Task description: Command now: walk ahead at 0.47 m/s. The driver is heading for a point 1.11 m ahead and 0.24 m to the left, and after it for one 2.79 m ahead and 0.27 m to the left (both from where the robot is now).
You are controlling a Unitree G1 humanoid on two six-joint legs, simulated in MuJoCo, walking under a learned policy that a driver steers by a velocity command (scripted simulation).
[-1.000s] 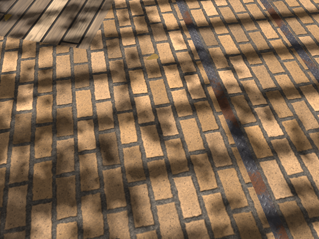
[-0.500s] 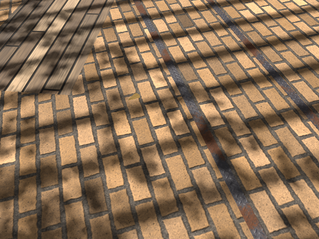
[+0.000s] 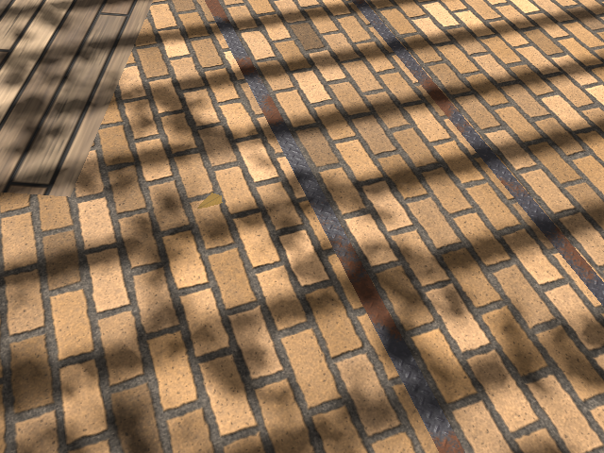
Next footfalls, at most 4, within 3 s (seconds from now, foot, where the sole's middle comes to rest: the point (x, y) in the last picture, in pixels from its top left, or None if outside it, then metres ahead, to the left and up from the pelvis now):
0.18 right None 0.29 -0.13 -0.78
0.72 left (227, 416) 0.58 0.11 -0.78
1.26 right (320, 295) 0.89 -0.12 -0.78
1.80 left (205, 230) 1.12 0.18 -0.78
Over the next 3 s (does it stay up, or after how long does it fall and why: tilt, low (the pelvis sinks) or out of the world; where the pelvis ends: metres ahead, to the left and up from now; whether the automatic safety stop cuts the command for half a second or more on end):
stays up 1.63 0.32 -0.01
